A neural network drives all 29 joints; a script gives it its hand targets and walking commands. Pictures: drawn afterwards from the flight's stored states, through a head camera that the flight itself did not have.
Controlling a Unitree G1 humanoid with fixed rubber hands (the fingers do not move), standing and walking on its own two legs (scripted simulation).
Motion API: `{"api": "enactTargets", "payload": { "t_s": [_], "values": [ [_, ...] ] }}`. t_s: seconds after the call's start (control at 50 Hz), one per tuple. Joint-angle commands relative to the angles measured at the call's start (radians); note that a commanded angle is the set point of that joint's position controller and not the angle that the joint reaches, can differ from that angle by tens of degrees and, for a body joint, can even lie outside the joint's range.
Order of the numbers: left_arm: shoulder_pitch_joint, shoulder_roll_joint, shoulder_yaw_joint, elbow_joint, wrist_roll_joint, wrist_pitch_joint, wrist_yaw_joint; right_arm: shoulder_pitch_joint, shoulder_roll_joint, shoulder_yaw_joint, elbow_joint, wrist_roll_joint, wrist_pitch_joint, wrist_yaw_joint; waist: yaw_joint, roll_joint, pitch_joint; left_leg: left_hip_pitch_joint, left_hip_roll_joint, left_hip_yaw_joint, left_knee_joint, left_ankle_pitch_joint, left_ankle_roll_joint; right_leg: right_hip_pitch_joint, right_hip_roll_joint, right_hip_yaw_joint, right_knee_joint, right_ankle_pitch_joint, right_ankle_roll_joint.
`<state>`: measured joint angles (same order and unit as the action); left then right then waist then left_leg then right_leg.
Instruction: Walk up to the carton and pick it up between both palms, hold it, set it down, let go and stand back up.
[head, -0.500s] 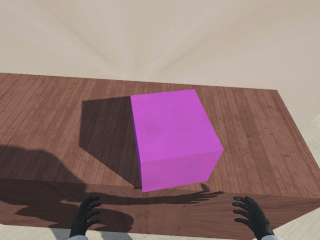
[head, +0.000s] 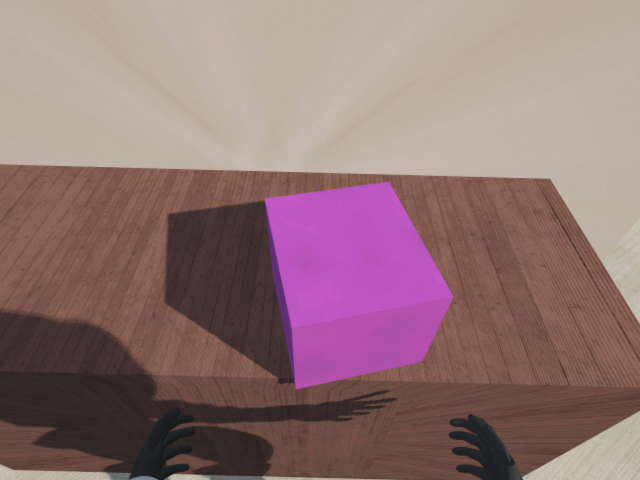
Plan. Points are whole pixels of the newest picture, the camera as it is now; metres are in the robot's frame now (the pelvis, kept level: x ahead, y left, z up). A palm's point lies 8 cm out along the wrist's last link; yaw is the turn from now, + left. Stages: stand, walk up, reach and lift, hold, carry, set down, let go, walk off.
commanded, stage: set down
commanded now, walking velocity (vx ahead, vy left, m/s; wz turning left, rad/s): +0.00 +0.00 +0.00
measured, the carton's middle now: (344, 281) +0.42 -0.03 -0.02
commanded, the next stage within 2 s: let go in 0.02 s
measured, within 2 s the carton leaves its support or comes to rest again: neither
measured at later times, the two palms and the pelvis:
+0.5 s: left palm out of the picture +0.15 +0.22 -0.08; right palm out of the picture +0.13 -0.23 -0.09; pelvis +0.00 +0.00 +0.00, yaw +0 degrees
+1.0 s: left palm out of the picture +0.04 +0.28 -0.12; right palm out of the picture +0.07 -0.29 -0.10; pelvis -0.01 +0.00 -0.01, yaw +3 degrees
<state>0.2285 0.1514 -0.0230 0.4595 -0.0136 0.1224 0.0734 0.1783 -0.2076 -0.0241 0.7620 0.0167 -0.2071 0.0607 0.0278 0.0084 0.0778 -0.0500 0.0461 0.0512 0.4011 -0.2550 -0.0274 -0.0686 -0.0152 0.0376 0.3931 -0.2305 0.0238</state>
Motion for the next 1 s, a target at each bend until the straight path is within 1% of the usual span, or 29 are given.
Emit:
{"api": "enactTargets", "payload": {
  "t_s": [0.0,0.02,0.04,0.1,0.12,0.16,0.18,0.22,0.24,0.26,0.34,0.38,0.44,0.46,0.5,0.54,0.56,0.58,0.62,0.64,0.7,0.72,0.74,0.76,0.82,0.88,0.92,0.96,0.98],
  "values": [
    [-0.123,0.095,0.030,-0.161,-0.004,-0.024,-0.005,-0.107,-0.154,-0.071,-0.149,-0.019,-0.052,-0.019,-0.027,-0.013,-0.122,0.047,-0.041,-0.001,-0.041,0.224,-0.037,-0.032,0.059,-0.046,-0.059,0.212,-0.050],
    [-0.117,0.112,0.036,-0.062,0.003,-0.005,-0.021,-0.088,-0.116,-0.056,-0.107,-0.041,-0.038,-0.033,-0.020,-0.005,-0.088,0.025,-0.046,0.011,-0.047,0.186,-0.033,-0.034,0.053,-0.041,-0.079,0.193,-0.054],
    [-0.147,0.112,0.054,-0.169,-0.006,-0.026,-0.007,-0.138,-0.144,-0.067,-0.161,-0.028,-0.048,-0.023,-0.002,-0.019,-0.112,0.041,-0.045,0.001,-0.042,0.243,-0.035,-0.042,0.058,-0.065,-0.059,0.212,-0.043],
    [-0.141,0.112,0.045,-0.122,0.004,-0.011,-0.027,-0.117,-0.119,-0.070,-0.133,-0.031,-0.039,-0.027,-0.019,0.011,-0.104,0.057,-0.054,0.016,-0.040,0.256,-0.029,-0.047,0.044,-0.041,-0.071,0.238,-0.041],
    [-0.135,0.127,0.041,-0.056,0.001,-0.004,-0.040,-0.090,-0.105,-0.056,-0.107,-0.046,-0.030,-0.041,-0.028,-0.014,-0.091,0.056,-0.053,0.013,-0.042,0.245,-0.023,-0.035,0.050,-0.041,-0.081,0.233,-0.037],
    [-0.136,0.128,0.058,-0.132,0.012,-0.015,-0.030,-0.102,-0.125,-0.056,-0.145,-0.031,-0.037,-0.036,-0.019,0.017,-0.071,0.061,-0.044,0.010,-0.038,0.283,-0.038,-0.041,0.050,-0.042,-0.076,0.220,-0.039],
    [-0.137,0.129,0.053,-0.056,0.005,-0.004,-0.046,-0.098,-0.103,-0.058,-0.105,-0.063,-0.030,-0.048,-0.036,-0.028,-0.061,0.050,-0.048,0.017,-0.045,0.252,-0.040,-0.035,0.041,-0.039,-0.077,0.227,-0.034],
    [-0.152,0.131,0.060,-0.140,0.010,-0.008,-0.034,-0.103,-0.117,-0.069,-0.148,-0.035,-0.028,-0.040,-0.011,0.029,-0.078,0.063,-0.048,0.010,-0.046,0.231,-0.034,-0.052,0.049,-0.048,-0.068,0.170,-0.043],
    [-0.146,0.146,0.054,-0.112,0.009,-0.008,-0.037,-0.083,-0.097,-0.065,-0.129,-0.047,-0.027,-0.041,-0.020,0.003,-0.061,0.055,-0.043,0.009,-0.047,0.213,-0.036,-0.055,0.049,-0.045,-0.068,0.166,-0.049],
    [-0.143,0.116,0.039,-0.107,0.005,-0.013,-0.035,-0.087,-0.100,-0.070,-0.127,-0.043,-0.026,-0.035,-0.026,0.035,-0.092,0.064,-0.040,0.017,-0.052,0.209,-0.041,-0.046,0.050,-0.049,-0.073,0.155,-0.051],
    [-0.127,0.142,0.059,-0.093,0.007,-0.002,-0.043,-0.094,-0.093,-0.058,-0.172,-0.061,-0.033,-0.045,-0.011,-0.004,-0.084,0.053,-0.037,0.024,-0.043,0.223,-0.041,-0.045,0.045,-0.056,-0.080,0.165,-0.039],
    [-0.142,0.145,0.036,-0.089,-0.004,-0.007,-0.039,-0.101,-0.101,-0.072,-0.150,-0.057,-0.033,-0.050,-0.029,0.007,-0.089,0.043,-0.039,0.019,-0.037,0.233,-0.033,-0.037,0.042,-0.052,-0.071,0.183,-0.034],
    [-0.151,0.177,0.064,-0.103,-0.007,-0.013,-0.051,-0.097,-0.090,-0.057,-0.168,-0.056,-0.038,-0.054,-0.001,-0.038,-0.105,0.048,-0.048,0.025,-0.034,0.223,-0.030,-0.049,0.038,-0.051,-0.071,0.215,-0.023],
    [-0.149,0.175,0.060,-0.103,-0.016,-0.011,-0.049,-0.098,-0.075,-0.065,-0.167,-0.055,-0.036,-0.056,-0.008,-0.041,-0.091,0.047,-0.044,0.031,-0.045,0.221,-0.019,-0.066,0.031,-0.051,-0.076,0.202,-0.024],
    [-0.127,0.168,0.059,-0.134,-0.003,-0.016,-0.041,-0.069,-0.091,-0.066,-0.177,-0.050,-0.044,-0.054,-0.015,0.012,-0.111,0.045,-0.044,0.018,-0.043,0.241,-0.024,-0.021,0.034,-0.048,-0.065,0.247,-0.027],
    [-0.142,0.162,0.041,-0.095,-0.013,-0.011,-0.044,-0.100,-0.096,-0.070,-0.170,-0.057,-0.041,-0.061,-0.021,-0.023,-0.119,0.070,-0.046,0.019,-0.031,0.258,-0.023,-0.038,0.042,-0.048,-0.067,0.226,-0.024],
    [-0.136,0.167,0.060,-0.133,0.000,-0.011,-0.044,-0.082,-0.094,-0.084,-0.176,-0.056,-0.039,-0.059,-0.016,0.006,-0.115,0.070,-0.049,0.016,-0.030,0.249,-0.024,-0.044,0.042,-0.050,-0.073,0.213,-0.025],
    [-0.013,0.276,0.138,0.060,0.069,-0.092,-0.044,0.064,-0.264,-0.077,-0.072,-0.023,0.064,-0.066,-0.023,-0.097,-0.154,-0.049,0.051,-0.063,0.040,0.362,0.027,-0.035,-0.050,-0.018,-0.001,0.278,-0.027],
    [0.014,0.253,0.134,0.107,0.053,-0.118,-0.051,0.064,-0.224,-0.079,-0.087,-0.021,0.118,-0.072,-0.021,-0.044,-0.171,-0.059,0.046,-0.058,0.019,0.320,0.041,-0.001,-0.055,0.003,-0.007,0.231,-0.021],
    [0.027,0.304,0.142,0.112,0.051,-0.136,-0.049,0.080,-0.255,-0.092,-0.077,-0.021,0.125,-0.078,-0.027,-0.042,-0.157,-0.042,0.054,-0.066,0.060,0.329,0.048,-0.025,-0.076,0.011,0.016,0.338,-0.031],
    [-0.010,0.262,0.125,0.134,0.042,-0.158,-0.055,0.032,-0.233,-0.077,-0.091,-0.032,0.135,-0.079,-0.023,-0.059,-0.147,-0.069,0.066,-0.091,0.055,0.286,0.061,-0.039,-0.080,0.011,0.010,0.286,-0.035],
    [0.005,0.287,0.127,0.160,0.030,-0.166,-0.060,0.050,-0.249,-0.076,-0.076,-0.020,0.132,-0.074,-0.023,-0.014,-0.166,-0.064,0.074,-0.098,0.040,0.256,0.058,-0.038,-0.088,0.031,0.004,0.243,-0.033],
    [-0.004,0.283,0.118,0.185,0.043,-0.168,-0.058,0.032,-0.236,-0.072,-0.065,-0.026,0.136,-0.070,-0.030,-0.022,-0.076,-0.097,0.058,-0.111,0.046,0.270,0.065,-0.080,-0.074,0.027,-0.001,0.258,-0.036],
    [0.005,0.284,0.121,0.187,0.038,-0.172,-0.061,0.007,-0.237,-0.062,-0.072,-0.025,0.141,-0.068,-0.012,0.065,-0.097,-0.130,0.065,-0.098,0.035,0.254,0.060,-0.046,-0.087,0.028,-0.009,0.223,-0.034],
    [0.006,0.282,0.118,0.228,0.040,-0.165,-0.065,0.013,-0.231,-0.065,-0.052,-0.028,0.152,-0.068,-0.018,-0.014,-0.050,-0.109,0.056,-0.103,0.033,0.254,0.047,-0.085,-0.059,0.010,-0.028,0.220,-0.033],
    [-0.004,0.299,0.113,0.261,0.040,-0.171,-0.072,0.056,-0.272,-0.066,-0.006,-0.023,0.154,-0.078,-0.051,0.027,-0.058,-0.082,0.052,-0.095,0.018,0.219,0.039,-0.089,-0.070,0.012,-0.051,0.201,-0.040],
    [-0.022,0.295,0.106,0.275,0.040,-0.167,-0.067,0.036,-0.297,-0.066,-0.013,-0.024,0.159,-0.073,-0.047,0.013,-0.014,-0.148,0.061,-0.121,-0.001,0.132,0.047,-0.091,-0.069,0.016,-0.055,0.153,-0.037],
    [-0.029,0.356,0.119,0.283,0.042,-0.176,-0.059,0.013,-0.314,-0.063,-0.010,-0.029,0.158,-0.072,-0.036,0.005,0.001,-0.164,0.064,-0.131,-0.020,0.156,0.038,-0.083,-0.072,0.014,-0.052,0.117,-0.031],
    [-0.034,0.356,0.115,0.296,0.040,-0.173,-0.064,0.029,-0.339,-0.062,-0.001,-0.024,0.156,-0.075,-0.052,0.058,0.010,-0.165,0.063,-0.111,-0.024,0.139,0.042,-0.082,-0.079,0.019,-0.076,0.128,-0.026]
  ]
}}
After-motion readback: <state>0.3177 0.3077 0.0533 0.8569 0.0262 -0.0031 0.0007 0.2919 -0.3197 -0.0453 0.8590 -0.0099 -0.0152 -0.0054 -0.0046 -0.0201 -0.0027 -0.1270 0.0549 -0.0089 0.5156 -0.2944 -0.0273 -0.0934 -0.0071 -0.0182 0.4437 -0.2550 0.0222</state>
